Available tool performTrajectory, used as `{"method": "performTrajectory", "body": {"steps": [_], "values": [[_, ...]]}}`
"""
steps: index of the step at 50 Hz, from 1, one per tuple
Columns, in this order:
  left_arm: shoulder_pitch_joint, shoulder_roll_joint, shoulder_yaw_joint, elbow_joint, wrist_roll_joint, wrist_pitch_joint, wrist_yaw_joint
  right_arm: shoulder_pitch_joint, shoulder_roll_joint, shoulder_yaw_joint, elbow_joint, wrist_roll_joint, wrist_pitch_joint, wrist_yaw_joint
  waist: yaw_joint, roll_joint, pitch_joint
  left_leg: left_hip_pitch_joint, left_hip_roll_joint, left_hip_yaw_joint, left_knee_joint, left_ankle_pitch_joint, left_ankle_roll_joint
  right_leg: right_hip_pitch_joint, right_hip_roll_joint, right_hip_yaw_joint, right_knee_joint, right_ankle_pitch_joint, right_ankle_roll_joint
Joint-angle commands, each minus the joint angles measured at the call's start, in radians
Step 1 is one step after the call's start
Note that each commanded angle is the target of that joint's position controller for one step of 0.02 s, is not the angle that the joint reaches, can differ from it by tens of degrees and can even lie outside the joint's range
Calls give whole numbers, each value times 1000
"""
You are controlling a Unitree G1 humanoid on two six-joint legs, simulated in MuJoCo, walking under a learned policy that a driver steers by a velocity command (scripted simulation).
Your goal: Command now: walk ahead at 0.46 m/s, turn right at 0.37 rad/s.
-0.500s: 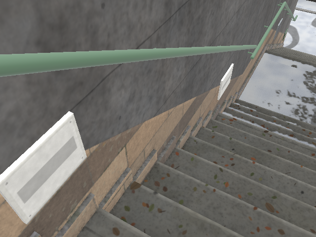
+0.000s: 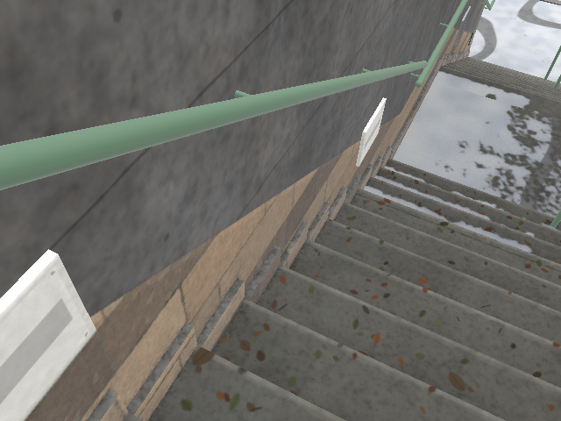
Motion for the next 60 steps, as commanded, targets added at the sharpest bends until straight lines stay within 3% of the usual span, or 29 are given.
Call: {"method": "performTrajectory", "body": {"steps": [1, 4, 6, 8, 9, 10, 11, 13, 15, 17, 19, 21, 23, 25, 26, 28, 34, 37, 38, 40, 42, 48, 52, 53, 54, 55, 56, 58, 60], "values": [[-42, 64, 14, -70, -36, -49, -24, -38, -87, 8, -33, -25, -30, 21, -16, 143, 49, -223, 139, -8, -222, -267, 134, 242, 14, -93, -290, 199, 33], [-191, 4, -26, -97, -41, -32, 1, 116, -116, 15, 44, -15, 14, 16, -95, 142, 70, -24, 253, -140, -125, -187, 111, 175, -36, -35, -529, 223, 45], [-39, -26, -28, -32, -12, -30, 33, 96, -158, 11, 49, -37, 33, 42, -26, 124, 65, -111, 270, -132, -7, -234, 72, 423, -1, -99, -528, 285, 27], [349, 111, 39, 106, -33, -36, 38, -51, -213, 2, 23, -49, 51, 78, 198, -42, 26, -196, 133, 54, 409, -150, -9, 789, 71, -181, -713, 380, 6], [461, 269, 98, 144, -41, -47, 27, 36, -132, 8, 17, -33, 70, 100, 201, -249, -123, -279, -35, 128, 936, -389, -53, 1008, 0, -81, -579, 563, -151], [453, 334, 93, 100, -52, -75, 5, 109, -29, 31, -37, 8, 61, 124, 118, -314, -326, -546, -75, 5, 1205, -368, -64, 1267, -176, 166, -367, 975, -330], [434, 278, 76, 94, -7, -99, -5, -30, -85, 24, -86, 56, 25, 110, 187, -160, -240, -749, -67, -72, 1255, -333, -86, 1208, -271, 270, -357, 1090, -349], [222, 247, 46, -2, -34, -125, -33, -64, -155, 1, -165, 87, -17, 59, 101, -138, -145, -850, 1, -210, 1278, -204, -77, 856, -382, 448, -378, 647, -379], [83, 54, -33, -32, -24, -108, -37, -67, -144, 12, -122, 43, -5, 26, 6, 98, -26, -736, 59, -281, 907, 157, -56, 445, -356, 447, -520, 380, -284], [-56, 98, -27, -91, -65, -102, -14, -15, -139, 4, -119, 26, 25, 35, -72, 32, -55, -434, 19, -196, 577, 338, -74, 156, -229, 319, -611, 392, -292], [-116, 173, -19, -125, -47, -111, 2, 3, -97, 8, -105, -11, 52, 59, -95, 15, -93, -225, -12, -110, 445, 451, -63, 12, -108, 231, -545, 272, -232], [-83, 201, -13, -138, -13, -106, 12, 50, -92, 5, -102, 2, 57, 77, -80, 7, -141, -144, -49, -105, 440, 457, -71, 57, -89, 253, -431, 395, -177], [-101, 200, -26, -189, -20, -107, 13, 33, -118, -5, -129, 28, 45, 58, -74, 22, -164, -79, -82, -77, 430, 337, -90, 115, -104, 277, -356, 527, -140], [-21, 190, -17, -200, -43, -95, 14, -121, -119, -2, -198, 36, 45, 33, 25, -22, -141, -292, -82, -135, 285, 121, -100, 400, -180, 443, -346, 543, -177], [112, 182, -11, -141, -95, -77, 8, -265, -71, 14, -229, 55, 54, 25, 113, -31, -104, -459, -84, -154, 105, -41, -103, 593, -202, 547, -380, 473, -240], [177, 167, 0, -128, -105, -46, 3, -273, -21, 33, -219, 66, 58, 20, 170, -80, -165, -548, -81, -208, 0, -1, -110, 792, -212, 686, -390, 315, -334], [2, 177, 2, -212, -68, -15, -10, -154, -132, -2, -136, 64, 45, 25, 39, 75, -228, 157, -74, -214, -155, 698, 114, 257, 28, 426, -395, 154, -192], [-52, 89, -16, -245, -80, -20, 23, 147, -192, -60, -79, 50, 44, 24, -110, 194, -248, 660, 261, -572, -389, 1002, 470, -250, 167, 163, -2, -838, 35], [16, 82, -18, -235, -68, -21, 36, 100, -185, -65, -73, 47, 41, 14, -56, 99, -199, 601, 312, -576, -414, 1001, 470, -295, 122, 113, 163, -863, 61], [33, 86, -29, -199, -25, 0, 52, -76, -75, -45, -126, 76, 46, 19, -3, 91, -158, 358, 251, -436, -449, 946, 392, -243, 41, 50, 343, -748, 128], [56, 43, -54, -205, 0, 12, 27, -212, -63, -43, -173, 71, 33, 11, 36, 100, -169, 149, 138, -251, -469, 933, 342, -108, 27, -29, 467, -598, 159], [56, 48, -50, -232, -12, 22, -52, -189, -190, -83, -161, 73, -3, -29, 11, 135, -119, 130, 121, -107, -465, 589, 215, 112, -44, -120, -29, -500, 106], [151, 74, -8, -173, -50, 7, 14, -164, -216, -107, -145, 45, 16, -4, 8, 127, -105, 176, 243, -187, -312, 459, 210, 289, 24, -124, -456, -274, 50], [235, 139, 30, -135, -55, -17, 32, -114, -121, -88, -144, 26, 12, 8, 18, -41, -160, 24, 142, -71, -94, 213, 117, 530, 1, -20, -544, 130, -41], [318, 337, 82, -160, -46, -39, 52, -122, -17, -59, -253, 22, 7, 14, 4, -334, -278, -336, -93, 56, 237, -296, -4, 847, -284, 431, -628, 615, -339], [404, 293, 78, -149, 11, -63, 15, -222, -86, -72, -281, 72, 8, 8, 138, -35, -244, -485, -148, -180, 266, -287, -45, 887, -346, 527, -652, 471, -331], [333, 210, 71, -150, 4, -63, -3, -267, -90, -72, -282, 103, 7, -3, 150, 6, -138, -543, -126, -227, 316, -231, -62, 778, -339, 488, -658, 336, -299], [157, 144, 49, -136, -86, -42, -15, -178, -146, -82, -216, 68, 15, -21, 26, -12, -90, -467, -58, -199, 455, -89, -51, 516, -289, 348, -649, 239, -240], [75, 83, 20, -122, -82, -27, -32, -23, -104, -67, -127, 27, 42, 26, -49, 50, -71, -242, -53, -173, 515, 163, -32, 204, -178, 227, -685, 15, -170]]}}
Velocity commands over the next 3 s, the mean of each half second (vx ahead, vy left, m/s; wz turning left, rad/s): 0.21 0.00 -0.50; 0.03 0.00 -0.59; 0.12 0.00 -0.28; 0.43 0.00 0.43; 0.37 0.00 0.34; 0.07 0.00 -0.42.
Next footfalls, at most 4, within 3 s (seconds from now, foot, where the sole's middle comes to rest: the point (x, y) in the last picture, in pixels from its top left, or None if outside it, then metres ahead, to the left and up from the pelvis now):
0.16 right None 0.15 -0.16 -0.89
0.60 left None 0.25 0.03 -0.89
1.04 right None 0.11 -0.17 -0.89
1.94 left None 0.50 -0.06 -1.06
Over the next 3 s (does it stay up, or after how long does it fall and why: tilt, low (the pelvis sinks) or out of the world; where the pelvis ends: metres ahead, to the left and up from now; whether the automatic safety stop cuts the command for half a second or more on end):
stays up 0.71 -0.19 -0.46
